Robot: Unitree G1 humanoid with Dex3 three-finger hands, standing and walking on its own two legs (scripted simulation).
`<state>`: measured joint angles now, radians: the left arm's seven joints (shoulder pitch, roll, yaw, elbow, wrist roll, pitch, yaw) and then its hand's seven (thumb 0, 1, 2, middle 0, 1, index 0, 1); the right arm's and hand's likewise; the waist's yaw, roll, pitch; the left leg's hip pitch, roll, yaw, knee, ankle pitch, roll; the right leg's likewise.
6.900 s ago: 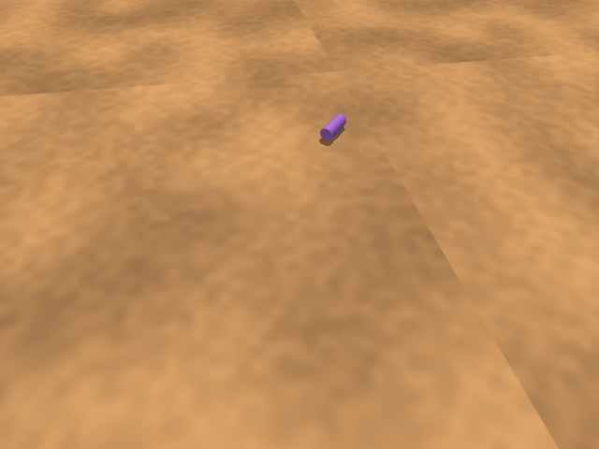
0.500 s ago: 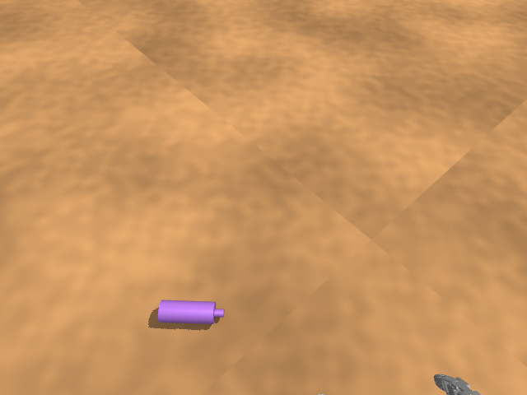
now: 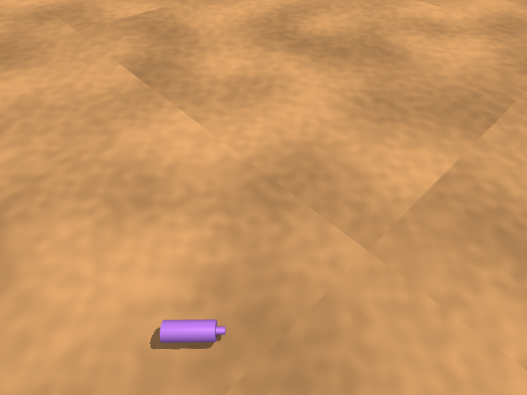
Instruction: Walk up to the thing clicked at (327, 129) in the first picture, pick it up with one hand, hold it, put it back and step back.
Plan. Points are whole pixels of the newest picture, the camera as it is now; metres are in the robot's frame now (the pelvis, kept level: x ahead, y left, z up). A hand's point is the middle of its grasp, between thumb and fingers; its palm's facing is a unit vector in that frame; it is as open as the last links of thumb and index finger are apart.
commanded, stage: walk up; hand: left
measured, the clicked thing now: (194, 330) +0.49 +0.24 -0.73
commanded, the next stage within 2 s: stand in 0.82 s
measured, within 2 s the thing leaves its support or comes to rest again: neither
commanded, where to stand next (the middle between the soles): +0.09 +0.01 m, yaw -1 degrees
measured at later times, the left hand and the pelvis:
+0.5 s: hand out of the picture +0.10 +0.25 -0.15, palm faces -0.04 -0.94 -0.35, open 7.4 cm; pelvis +0.01 +0.00 +0.01, yaw -1 degrees
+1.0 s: hand out of the picture +0.12 +0.25 -0.15, palm faces -0.03 -0.94 -0.34, open 7.4 cm; pelvis +0.02 +0.00 +0.01, yaw -1 degrees
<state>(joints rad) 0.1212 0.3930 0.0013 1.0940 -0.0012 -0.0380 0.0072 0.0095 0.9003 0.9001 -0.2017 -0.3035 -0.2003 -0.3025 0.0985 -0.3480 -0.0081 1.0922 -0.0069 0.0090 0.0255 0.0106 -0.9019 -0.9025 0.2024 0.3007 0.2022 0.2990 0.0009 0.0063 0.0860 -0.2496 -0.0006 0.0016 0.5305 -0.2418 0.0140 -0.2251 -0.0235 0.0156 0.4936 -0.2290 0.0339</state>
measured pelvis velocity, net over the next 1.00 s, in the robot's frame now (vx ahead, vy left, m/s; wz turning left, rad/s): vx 0.02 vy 0.00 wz -0.01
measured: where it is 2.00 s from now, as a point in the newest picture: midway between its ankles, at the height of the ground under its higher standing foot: outside the picture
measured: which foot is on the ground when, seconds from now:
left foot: down 0.00-1.00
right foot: down 0.00-1.00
